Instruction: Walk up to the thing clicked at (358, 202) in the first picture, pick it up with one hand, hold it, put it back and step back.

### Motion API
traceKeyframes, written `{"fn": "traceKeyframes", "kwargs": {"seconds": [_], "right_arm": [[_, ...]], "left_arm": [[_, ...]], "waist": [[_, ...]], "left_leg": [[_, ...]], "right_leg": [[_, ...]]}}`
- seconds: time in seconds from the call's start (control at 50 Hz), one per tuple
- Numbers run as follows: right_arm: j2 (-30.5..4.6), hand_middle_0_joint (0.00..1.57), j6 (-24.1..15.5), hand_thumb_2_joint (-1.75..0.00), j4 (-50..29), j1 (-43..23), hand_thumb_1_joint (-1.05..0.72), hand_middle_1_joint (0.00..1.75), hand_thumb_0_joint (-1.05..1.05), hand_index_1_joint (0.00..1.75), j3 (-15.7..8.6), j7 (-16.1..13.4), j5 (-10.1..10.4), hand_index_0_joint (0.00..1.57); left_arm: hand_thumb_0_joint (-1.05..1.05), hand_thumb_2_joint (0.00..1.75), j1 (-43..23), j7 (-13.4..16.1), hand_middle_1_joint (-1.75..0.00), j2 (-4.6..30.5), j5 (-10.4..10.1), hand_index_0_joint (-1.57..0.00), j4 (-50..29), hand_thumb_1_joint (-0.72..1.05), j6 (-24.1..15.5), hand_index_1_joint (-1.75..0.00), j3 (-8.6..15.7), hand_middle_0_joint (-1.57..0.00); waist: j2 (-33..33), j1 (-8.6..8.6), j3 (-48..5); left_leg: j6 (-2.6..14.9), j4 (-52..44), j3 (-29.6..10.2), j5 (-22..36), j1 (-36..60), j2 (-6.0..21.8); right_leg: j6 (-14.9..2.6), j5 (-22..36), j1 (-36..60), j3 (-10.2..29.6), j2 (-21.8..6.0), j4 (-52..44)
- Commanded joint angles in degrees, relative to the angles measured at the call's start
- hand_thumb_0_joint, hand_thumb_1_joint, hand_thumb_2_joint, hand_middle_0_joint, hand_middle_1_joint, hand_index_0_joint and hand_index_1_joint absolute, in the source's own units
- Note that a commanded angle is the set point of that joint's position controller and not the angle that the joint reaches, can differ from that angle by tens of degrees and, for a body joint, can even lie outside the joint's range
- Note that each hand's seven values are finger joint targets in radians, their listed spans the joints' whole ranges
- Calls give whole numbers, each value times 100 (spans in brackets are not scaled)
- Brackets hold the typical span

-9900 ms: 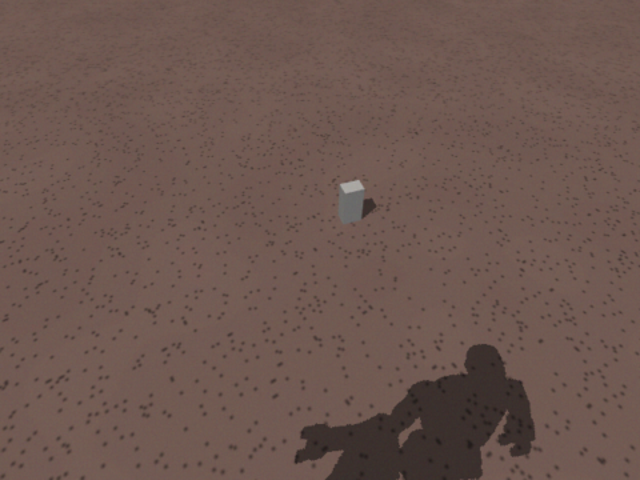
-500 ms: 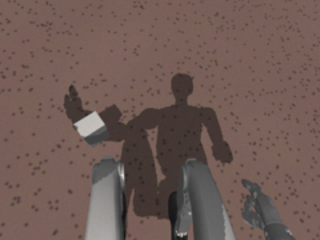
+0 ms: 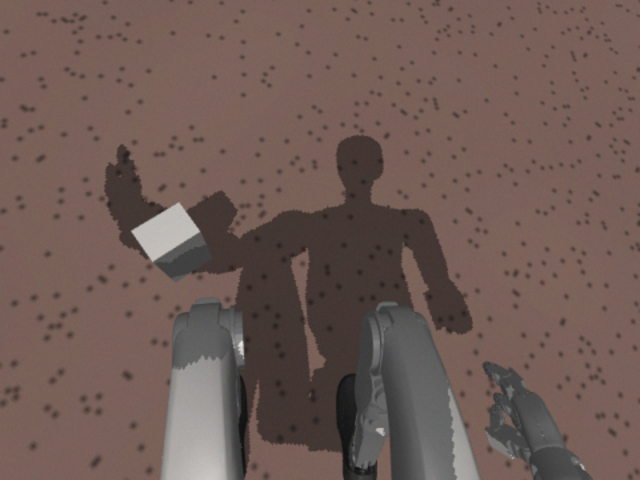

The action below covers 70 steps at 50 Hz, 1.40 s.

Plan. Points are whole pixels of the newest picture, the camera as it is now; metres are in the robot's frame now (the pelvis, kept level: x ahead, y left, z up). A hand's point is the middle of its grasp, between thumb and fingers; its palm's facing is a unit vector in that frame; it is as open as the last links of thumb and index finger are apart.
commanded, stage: go down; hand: left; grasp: from the side
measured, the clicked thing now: (177, 246) +0.44 +0.25 -0.33
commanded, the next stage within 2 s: approach in 0.48 s
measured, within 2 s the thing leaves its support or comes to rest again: neither
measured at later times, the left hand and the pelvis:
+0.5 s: hand out of the picture +0.35 +0.44 -0.02, palm faces +0.26 -0.96 -0.10, open 17.7 cm; pelvis +0.00 +0.00 -0.02, yaw -1 degrees
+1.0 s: hand (22, 259) +0.37 +0.40 -0.16, palm faces +0.26 -0.96 +0.05, open 17.6 cm; pelvis -0.01 +0.00 -0.09, yaw -4 degrees
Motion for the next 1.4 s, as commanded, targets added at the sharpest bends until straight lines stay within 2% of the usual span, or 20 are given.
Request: {"fn": "traceKeyframes", "kwargs": {"seconds": [0.0,0.08,0.1,0.16,0.28,0.34,0.52,0.58,0.64,0.68,0.74,0.82,0.88,0.96,1.08,1.16,1.22,1.24,1.28,1.38], "right_arm": [[-1288,20,-169,-91,-303,651,-92,30,0,30,-489,-101,16,20],[-1313,20,-171,-91,-271,682,-92,30,0,30,-467,-95,4,20],[-1341,20,-175,-91,-312,652,-92,30,0,30,-472,-100,4,20],[-1355,20,-150,-91,-206,743,-92,30,0,30,-438,-93,-10,20],[-1365,20,-124,-91,-288,676,-93,30,0,30,-434,-80,2,20],[-1356,20,-125,-91,-217,705,-93,30,0,30,-406,-69,-8,20],[-1401,20,-111,-91,-197,701,-93,30,0,30,-398,-40,-36,20],[-1431,20,-102,-91,-218,689,-91,30,0,30,-372,-40,-37,20],[-1365,20,-106,-91,-105,688,-92,30,0,30,-296,-14,-63,20],[-1383,20,-143,-91,-116,545,-92,30,0,30,-236,6,-85,20],[-1407,20,-190,-91,-192,407,-92,30,0,30,-137,51,-141,20],[-1493,20,-265,-90,-288,107,-91,30,0,30,16,107,-282,20],[-1585,20,-261,-90,-321,0,-91,30,0,30,148,153,-402,20],[-1692,20,-124,-91,-342,-232,-91,30,0,30,357,182,-621,20],[-1840,20,121,-91,-295,-560,-93,30,0,30,599,248,-933,20],[-1884,20,245,-91,-250,-680,-94,30,0,30,669,352,-1054,20],[-1898,20,329,-91,-246,-723,-95,30,0,30,729,402,-1103,20],[-1864,20,362,-91,-280,-786,-95,30,0,30,775,428,-1114,20],[-1838,20,406,-91,-320,-868,-95,30,0,30,793,491,-1136,20],[-1838,20,537,-91,-440,-1070,-95,30,0,30,819,619,-1199,20]], "left_arm": [[0,4,-950,-28,-3,2401,-240,-5,-945,-57,-339,-4,395,-6],[0,4,-1106,-74,-3,2519,-226,-5,-901,-58,-384,-4,398,-7],[0,4,-1017,-68,-3,2663,-251,-5,-893,-58,-383,-4,554,-7],[0,5,-1048,-124,-3,2640,-238,-5,-872,-60,-386,-5,495,-7],[0,5,-1065,-119,-3,2804,-241,-5,-876,-60,-359,-5,583,-7],[0,5,-959,-138,-3,2814,-327,-5,-840,-60,-380,-5,698,-7],[0,4,-1222,-255,-2,2743,-344,-5,-894,-61,-450,-4,586,-7],[0,5,-1096,-250,-6,2980,-343,-6,-808,-60,-448,-10,762,-10],[0,5,-940,-338,-8,2487,-469,-6,-265,-61,-539,-11,589,-10],[0,5,-1078,-396,-7,2229,-563,-6,-42,-61,-734,-11,474,-9],[0,3,-1290,-420,-7,2291,-701,-6,110,-61,-1171,-10,554,-9],[0,3,-1425,-485,-6,1886,-912,-6,599,-58,-1735,-8,285,-9],[0,2,-1515,-449,-6,2161,-964,-6,621,-59,-2101,-8,406,-9],[0,5,-1701,-280,-7,2789,-802,-6,484,-60,-2503,-10,595,-9],[0,6,-1448,-60,-9,2741,-558,-6,177,-61,-2885,-12,420,-9],[0,1,-1272,144,-9,1640,-612,-8,331,-61,-3004,-10,-113,-9],[0,0,-1112,443,-8,1540,-711,-9,261,-61,-3148,-9,-65,-10],[0,0,-1125,546,-8,1287,-726,-8,361,-61,-3193,-9,-220,-9],[0,0,-1072,771,-8,927,-762,-9,396,-61,-3304,-9,-345,-9],[0,0,-808,1292,-7,817,-623,-8,383,-61,-3581,-7,-360,-8]], "waist": [[1290,238,-3170],[1325,184,-3183],[1278,306,-3281],[1475,289,-3439],[1423,302,-3245],[1309,351,-3348],[1419,230,-3329],[1396,287,-3380],[1090,137,-2925],[1098,10,-2542],[919,-68,-2410],[746,-245,-2367],[959,-195,-2535],[1581,-105,-2670],[2472,-178,-2742],[2480,-534,-2516],[2318,-508,-2479],[2206,-582,-2340],[1994,-606,-2153],[1685,-554,-1812]], "left_leg": [[110,-1570,68,476,2708,-90],[106,-1529,31,320,2649,-81],[109,-1499,60,417,2653,-88],[85,-1449,23,734,2888,-86],[97,-1437,44,395,2635,-86],[112,-1269,112,661,2545,-102],[110,-1144,64,680,2600,-69],[107,-1116,67,706,2551,-79],[130,-924,63,672,2195,-83],[115,-838,-53,498,2047,-58],[114,-579,-57,327,1729,-56],[91,-190,-34,241,1515,-45],[43,79,-39,342,1583,-9],[-30,209,-125,428,1848,80],[-152,369,-340,1003,2531,192],[-229,562,-588,1256,2716,251],[-221,810,-608,1560,2560,231],[-202,883,-608,1537,2393,224],[-189,925,-633,1442,2152,218],[-134,1046,-577,814,1497,192]], "right_leg": [[-190,595,1087,59,165,-1306],[-187,487,1010,21,166,-1201],[-183,558,1128,56,161,-1214],[-208,773,973,-10,163,-1034],[-195,541,897,2,175,-1062],[-180,702,1061,38,175,-1032],[-195,731,819,-32,192,-866],[-192,754,909,-44,196,-836],[-178,690,733,-81,226,-783],[-197,575,329,-160,235,-579],[-165,458,338,-223,273,-460],[-138,418,351,-279,321,-315],[-138,499,380,-327,349,-97],[-158,591,364,-439,397,249],[-178,966,163,-629,443,678],[-151,1117,-95,-848,451,880],[-116,1414,100,-905,457,974],[-104,1445,148,-918,452,981],[-97,1453,171,-960,470,1015],[-65,1191,320,-974,504,976]]}}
